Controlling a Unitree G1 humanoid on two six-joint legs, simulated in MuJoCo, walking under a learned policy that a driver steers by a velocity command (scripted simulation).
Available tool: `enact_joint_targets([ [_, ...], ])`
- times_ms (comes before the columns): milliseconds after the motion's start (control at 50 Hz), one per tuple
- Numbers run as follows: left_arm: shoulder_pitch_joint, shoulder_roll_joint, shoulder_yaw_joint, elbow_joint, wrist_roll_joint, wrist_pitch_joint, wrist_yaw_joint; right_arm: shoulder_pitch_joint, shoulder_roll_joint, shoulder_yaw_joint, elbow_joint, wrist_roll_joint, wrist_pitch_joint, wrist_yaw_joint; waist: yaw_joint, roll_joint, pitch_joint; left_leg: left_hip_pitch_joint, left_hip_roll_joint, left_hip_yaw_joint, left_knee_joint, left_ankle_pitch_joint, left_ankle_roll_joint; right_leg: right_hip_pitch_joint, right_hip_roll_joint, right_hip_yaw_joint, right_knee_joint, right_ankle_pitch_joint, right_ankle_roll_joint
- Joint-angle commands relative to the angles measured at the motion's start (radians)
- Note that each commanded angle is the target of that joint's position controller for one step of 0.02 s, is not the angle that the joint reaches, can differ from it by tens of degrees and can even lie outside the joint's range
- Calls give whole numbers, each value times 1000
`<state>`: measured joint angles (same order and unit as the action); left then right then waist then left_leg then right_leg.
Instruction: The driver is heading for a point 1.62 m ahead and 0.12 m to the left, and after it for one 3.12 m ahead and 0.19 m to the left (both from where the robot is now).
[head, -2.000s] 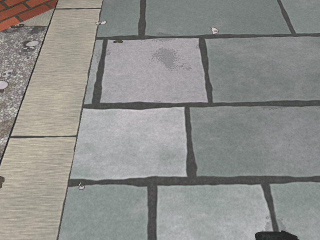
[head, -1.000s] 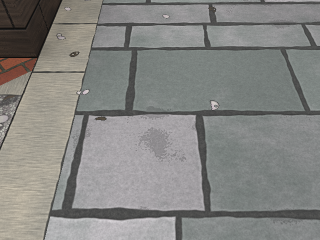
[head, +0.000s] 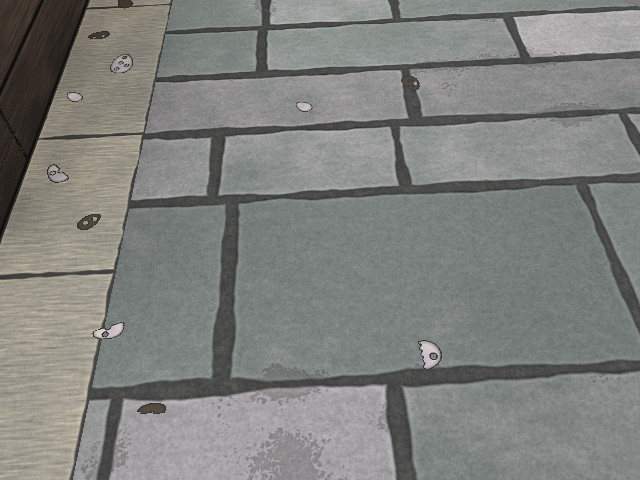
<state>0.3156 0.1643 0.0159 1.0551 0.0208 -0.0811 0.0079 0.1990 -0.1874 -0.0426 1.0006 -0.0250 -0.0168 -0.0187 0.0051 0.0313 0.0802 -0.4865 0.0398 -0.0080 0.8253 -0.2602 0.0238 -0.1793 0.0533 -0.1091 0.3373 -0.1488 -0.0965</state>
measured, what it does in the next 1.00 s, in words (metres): steps on the spot: left foot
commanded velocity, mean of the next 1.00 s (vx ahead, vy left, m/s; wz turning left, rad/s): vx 0.05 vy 0.00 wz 0.00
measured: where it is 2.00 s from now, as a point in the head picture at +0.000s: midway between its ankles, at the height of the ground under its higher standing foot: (298, 436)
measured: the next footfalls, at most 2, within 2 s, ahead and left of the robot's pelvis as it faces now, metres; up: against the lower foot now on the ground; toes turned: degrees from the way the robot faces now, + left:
left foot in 0.14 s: +0.11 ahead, +0.12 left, +0.00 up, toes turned +2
left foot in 1.28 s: +0.23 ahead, +0.17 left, +0.00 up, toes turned +3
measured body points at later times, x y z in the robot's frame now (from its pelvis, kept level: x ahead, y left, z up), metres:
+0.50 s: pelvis +0.05 +0.03 +0.00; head +0.05 +0.04 +0.45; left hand +0.03 +0.25 -0.16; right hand +0.05 -0.18 -0.16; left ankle +0.07 +0.12 -0.75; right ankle +0.02 -0.06 -0.75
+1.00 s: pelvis +0.06 +0.04 +0.00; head +0.06 +0.04 +0.45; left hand +0.01 +0.25 -0.17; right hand +0.03 -0.18 -0.17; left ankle +0.07 +0.12 -0.74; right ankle +0.02 -0.06 -0.74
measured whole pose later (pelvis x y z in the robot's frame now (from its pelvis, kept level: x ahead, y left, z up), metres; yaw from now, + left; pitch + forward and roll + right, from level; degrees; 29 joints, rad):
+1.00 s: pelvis +0.06 +0.04 +0.00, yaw +0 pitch -1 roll +0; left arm 0.40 0.12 0.00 1.15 0.02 -0.01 0.03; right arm 0.35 -0.13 -0.01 1.15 -0.01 0.00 -0.03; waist 0.00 -0.01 -0.01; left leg -0.22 -0.05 0.03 0.49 -0.35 0.08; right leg -0.14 0.01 -0.05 0.48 -0.41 -0.06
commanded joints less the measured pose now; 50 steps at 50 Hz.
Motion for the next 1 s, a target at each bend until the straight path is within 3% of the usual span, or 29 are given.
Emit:
enact_joint_targets([
  [20,12,115,10,-32,3,-3,6,118,-26,5,19,7,16,-9,-30,-142,-119,203,-13,37,-100,49,-3,-44,-248,106,-57,585,-104],
  [80,18,105,3,-21,3,17,14,92,-29,12,28,7,14,-16,-20,-123,-86,256,-10,37,-224,15,4,-58,-269,161,-45,344,-104],
  [120,15,96,0,-16,-4,28,21,112,-33,19,43,1,3,-22,-38,-65,-58,366,18,1,-435,152,15,-104,-237,176,-9,133,-49],
  [140,44,84,-2,-17,-2,30,22,142,-78,13,53,-5,-9,-27,-19,-8,-68,432,103,-83,-458,305,23,-133,-198,168,28,38,-12],
  [160,155,34,-7,2,-14,34,19,111,-118,10,52,4,-15,-29,60,86,-57,425,175,-158,-444,432,71,-146,-115,122,21,-96,16],
  [180,163,17,-14,31,-16,47,24,87,-63,21,60,19,-13,-21,40,100,-46,298,172,-155,-472,329,89,-33,-97,104,-11,-129,31],
  [200,125,45,-7,31,-13,54,27,69,-31,28,58,18,-13,-15,31,80,-6,239,128,-134,-491,244,63,11,-105,118,-16,-81,37],
  [240,78,72,2,25,-10,60,26,79,-32,29,70,20,-13,-19,16,60,-14,249,77,-92,-499,215,35,39,-130,133,-12,-12,32],
  [340,68,41,-7,49,-11,58,31,106,-29,28,95,22,-11,-25,6,-16,-23,312,73,-84,-496,241,39,26,-143,137,-33,-7,43],
  [840,107,14,-24,113,-11,68,41,172,-2,44,156,19,0,-25,-4,-29,13,301,53,-78,-525,157,38,8,-157,142,-34,-37,49],
  [860,120,9,-25,117,-9,68,40,182,0,44,160,19,1,-25,-4,-27,-6,308,44,-77,-532,73,40,13,-148,138,-40,-104,47],
  [900,137,29,-14,113,-5,72,37,183,-32,30,154,19,10,-23,0,-16,14,263,16,-77,-516,-186,63,-17,-109,116,0,-323,28],
  [940,136,33,-8,93,0,76,30,184,-43,18,135,15,17,-15,0,-23,92,178,17,-103,-506,-424,96,-99,-106,143,16,-524,-3],
  [960,140,26,-8,85,0,73,27,184,-34,18,126,15,16,-11,1,-27,121,151,25,-125,-497,-455,107,-120,-114,166,20,-551,-14],
  [1000,160,29,-3,74,0,60,23,167,-21,16,101,14,3,-4,12,-46,117,119,30,-148,-457,-404,116,-95,-143,228,8,-524,-36],
])
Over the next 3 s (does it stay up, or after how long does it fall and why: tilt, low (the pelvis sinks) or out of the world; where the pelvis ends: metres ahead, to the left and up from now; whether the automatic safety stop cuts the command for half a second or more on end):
stays up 1.10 0.07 -0.01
